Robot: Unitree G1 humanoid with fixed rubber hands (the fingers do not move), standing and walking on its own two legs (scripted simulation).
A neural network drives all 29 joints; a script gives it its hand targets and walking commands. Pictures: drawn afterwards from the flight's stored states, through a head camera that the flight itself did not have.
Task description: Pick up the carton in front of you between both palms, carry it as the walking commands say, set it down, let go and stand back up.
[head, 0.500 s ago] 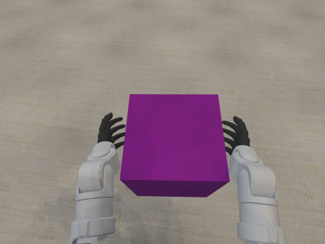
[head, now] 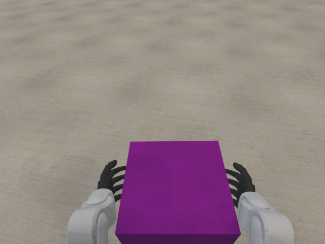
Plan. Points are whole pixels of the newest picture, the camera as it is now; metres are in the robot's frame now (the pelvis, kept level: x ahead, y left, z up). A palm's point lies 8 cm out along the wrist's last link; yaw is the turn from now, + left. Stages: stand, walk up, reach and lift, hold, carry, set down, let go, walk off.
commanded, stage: carry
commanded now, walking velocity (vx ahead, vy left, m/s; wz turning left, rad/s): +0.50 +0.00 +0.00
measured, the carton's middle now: (174, 204) +0.23 +0.00 -0.01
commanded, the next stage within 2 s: none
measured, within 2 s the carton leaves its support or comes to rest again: neither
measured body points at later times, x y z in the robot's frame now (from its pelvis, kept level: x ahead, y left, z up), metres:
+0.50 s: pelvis +0.30 +0.04 +0.00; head +0.28 +0.06 +0.45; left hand +0.55 +0.18 +0.07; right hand +0.54 -0.12 +0.07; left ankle +0.38 +0.12 -0.73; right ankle +0.12 -0.07 -0.65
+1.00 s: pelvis +0.48 +0.00 +0.00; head +0.47 -0.01 +0.45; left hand +0.73 +0.15 +0.08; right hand +0.73 -0.16 +0.08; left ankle +0.38 +0.13 -0.73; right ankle +0.52 -0.09 -0.73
